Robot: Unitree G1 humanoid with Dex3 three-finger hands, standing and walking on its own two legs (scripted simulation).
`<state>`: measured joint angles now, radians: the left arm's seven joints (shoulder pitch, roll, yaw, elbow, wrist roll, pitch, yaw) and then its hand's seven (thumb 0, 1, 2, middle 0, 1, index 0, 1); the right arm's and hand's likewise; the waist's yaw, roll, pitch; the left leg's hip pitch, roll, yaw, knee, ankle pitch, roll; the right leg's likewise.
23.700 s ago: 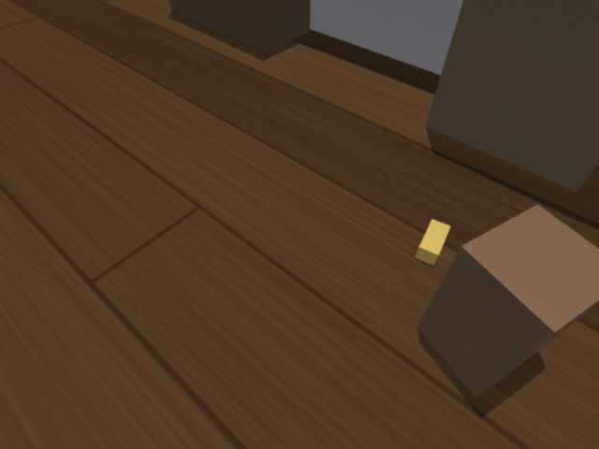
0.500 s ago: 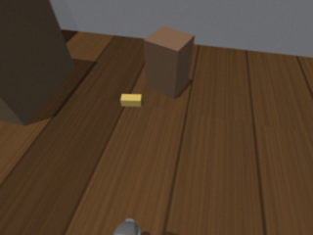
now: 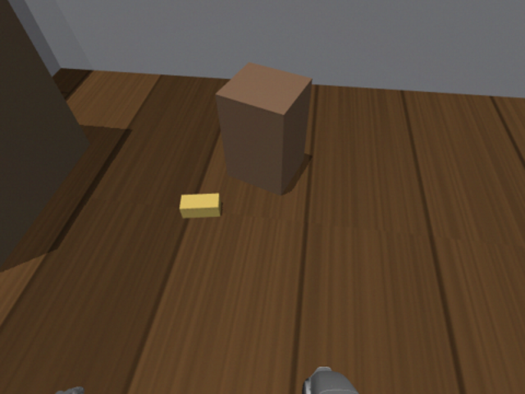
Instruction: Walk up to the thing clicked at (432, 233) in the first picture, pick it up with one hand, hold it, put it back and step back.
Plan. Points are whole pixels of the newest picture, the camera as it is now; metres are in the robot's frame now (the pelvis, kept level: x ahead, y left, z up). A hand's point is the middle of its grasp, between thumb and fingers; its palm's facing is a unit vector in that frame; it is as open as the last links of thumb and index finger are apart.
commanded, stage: walk up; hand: left
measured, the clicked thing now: (200, 205) +1.00 +0.27 -0.73
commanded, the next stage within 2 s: none
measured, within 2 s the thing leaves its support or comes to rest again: neither
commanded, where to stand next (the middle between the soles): +0.61 +0.05 m, yaw -1 degrees
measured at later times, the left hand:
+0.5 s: hand (88, 360) +0.22 +0.32 -0.16, palm faces -0.01 -0.93 -0.38, open 7.4 cm
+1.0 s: hand (134, 216) +0.51 +0.28 -0.13, palm faces -0.11 -0.91 -0.40, open 7.4 cm
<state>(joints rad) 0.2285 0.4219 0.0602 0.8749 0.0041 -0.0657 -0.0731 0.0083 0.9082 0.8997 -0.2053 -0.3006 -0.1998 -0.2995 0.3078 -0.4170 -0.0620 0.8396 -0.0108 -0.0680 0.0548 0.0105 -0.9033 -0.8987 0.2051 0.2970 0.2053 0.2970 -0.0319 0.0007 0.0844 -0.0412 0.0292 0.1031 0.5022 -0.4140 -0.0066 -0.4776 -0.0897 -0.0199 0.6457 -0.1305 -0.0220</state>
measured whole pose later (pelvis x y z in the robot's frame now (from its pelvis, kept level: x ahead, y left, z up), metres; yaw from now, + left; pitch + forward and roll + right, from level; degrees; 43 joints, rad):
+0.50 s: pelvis +0.21 +0.03 -0.01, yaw +1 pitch -2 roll +0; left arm 0.38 0.44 0.06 0.89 0.02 -0.07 -0.03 0.01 0.90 0.90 -0.21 -0.30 -0.20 -0.30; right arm 0.25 -0.41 -0.09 0.86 -0.03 -0.05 0.08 0.01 -0.91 -0.90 0.20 0.30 0.20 0.30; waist 0.03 -0.03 0.07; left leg -0.41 0.04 0.07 0.67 -0.21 0.02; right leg -0.17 -0.10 -0.03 0.72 -0.46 -0.01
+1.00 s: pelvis +0.39 +0.03 -0.01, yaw -2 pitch -3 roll +0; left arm 0.19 0.37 0.05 0.86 0.02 -0.07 -0.05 0.01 0.91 0.90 -0.21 -0.30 -0.20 -0.30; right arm 0.38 -0.41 -0.05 0.85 -0.01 -0.03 0.03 0.01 -0.91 -0.90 0.20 0.30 0.20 0.30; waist -0.06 0.06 0.12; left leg -0.15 0.05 0.08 0.77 -0.48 0.04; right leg -0.38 -0.01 -0.07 0.61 -0.18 -0.04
